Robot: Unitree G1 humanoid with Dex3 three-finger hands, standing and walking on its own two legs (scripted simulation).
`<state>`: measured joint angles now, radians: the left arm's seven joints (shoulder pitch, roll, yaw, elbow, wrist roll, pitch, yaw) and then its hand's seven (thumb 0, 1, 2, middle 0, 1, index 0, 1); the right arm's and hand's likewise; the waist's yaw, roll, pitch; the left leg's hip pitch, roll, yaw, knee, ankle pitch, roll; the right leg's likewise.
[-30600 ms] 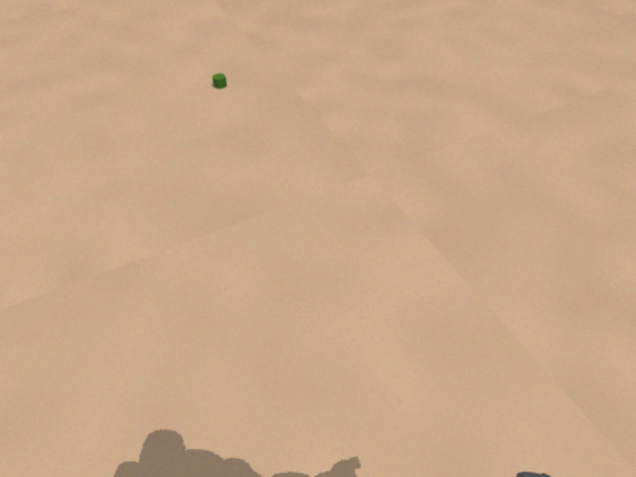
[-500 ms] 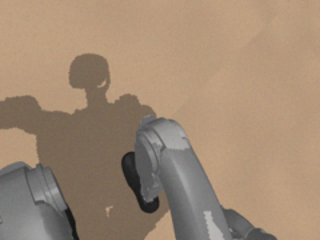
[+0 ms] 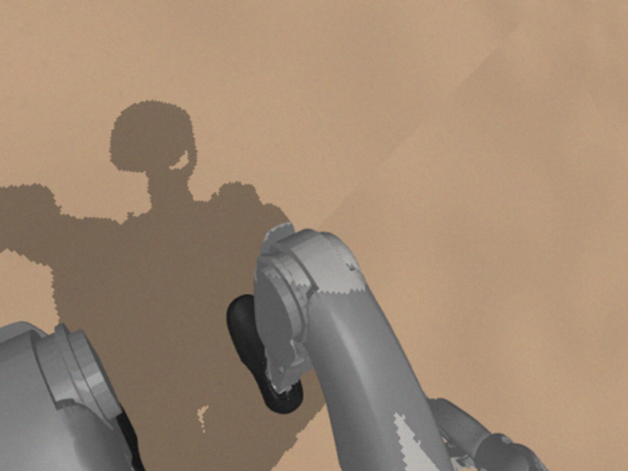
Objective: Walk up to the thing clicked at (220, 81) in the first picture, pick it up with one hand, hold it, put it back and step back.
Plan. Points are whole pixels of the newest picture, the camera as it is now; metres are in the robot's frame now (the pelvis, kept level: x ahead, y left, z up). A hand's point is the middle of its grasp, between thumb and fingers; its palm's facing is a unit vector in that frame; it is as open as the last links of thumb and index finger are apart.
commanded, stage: open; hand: left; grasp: from above
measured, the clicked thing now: out of the picture +0.46 +0.31 -0.27
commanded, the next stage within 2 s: withdraw in 0.92 s
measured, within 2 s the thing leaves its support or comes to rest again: neither
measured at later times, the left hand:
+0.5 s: hand out of the picture +0.44 +0.31 -0.25, palm faces -0.45 -0.15 -0.88, open 13.2 cm
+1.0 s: hand out of the picture +0.45 +0.30 -0.25, palm faces -0.44 -0.15 -0.88, open 13.5 cm
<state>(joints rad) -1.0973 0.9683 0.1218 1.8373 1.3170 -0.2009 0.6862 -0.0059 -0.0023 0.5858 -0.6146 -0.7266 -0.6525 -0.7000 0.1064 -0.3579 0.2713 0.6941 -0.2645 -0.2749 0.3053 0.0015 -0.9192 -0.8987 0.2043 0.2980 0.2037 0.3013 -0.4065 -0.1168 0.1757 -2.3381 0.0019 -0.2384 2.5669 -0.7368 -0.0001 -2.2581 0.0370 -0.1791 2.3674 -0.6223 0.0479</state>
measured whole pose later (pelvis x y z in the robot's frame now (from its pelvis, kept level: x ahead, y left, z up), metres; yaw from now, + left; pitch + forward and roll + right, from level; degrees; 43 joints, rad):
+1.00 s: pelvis +0.00 +0.00 +0.01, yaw -1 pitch +28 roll -15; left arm -1.08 1.00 0.12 1.78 1.28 -0.19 0.66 0.00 -0.44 0.98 -0.10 -1.10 -0.12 -1.07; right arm 0.13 -0.37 0.29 0.65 -0.25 -0.28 0.30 0.00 -0.91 -0.90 0.20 0.30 0.20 0.30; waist -0.41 -0.13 0.21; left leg -2.32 0.00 -0.25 2.54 -0.73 0.00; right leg -2.23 0.04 -0.19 2.33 -0.62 0.05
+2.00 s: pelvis -0.01 -0.01 +0.03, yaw +7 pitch +33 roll -8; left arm -1.05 0.76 0.05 1.56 1.29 -0.22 0.42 0.00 -0.52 1.02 -0.09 -1.02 -0.09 -1.03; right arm 0.19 -0.32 0.12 0.69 -0.15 -0.07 0.11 0.00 -0.91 -0.89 0.20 0.30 0.20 0.30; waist -0.31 -0.01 -0.01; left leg -2.32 -0.02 -0.13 2.39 -0.66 -0.01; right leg -2.27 0.00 -0.09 2.29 -0.61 0.02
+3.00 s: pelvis +0.03 +0.00 +0.32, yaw +13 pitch +23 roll -4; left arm 0.08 0.28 0.03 0.24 0.03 0.32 0.09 0.01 0.90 0.91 -0.21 -0.30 -0.21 -0.30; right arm 0.13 -0.21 0.05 0.55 0.05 -0.10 -0.09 0.01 -0.91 -0.89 0.21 0.30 0.21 0.30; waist -0.06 0.03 -0.18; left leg -1.28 0.00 -0.07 1.47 -0.58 0.00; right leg -1.25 -0.01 -0.06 1.40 -0.55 0.01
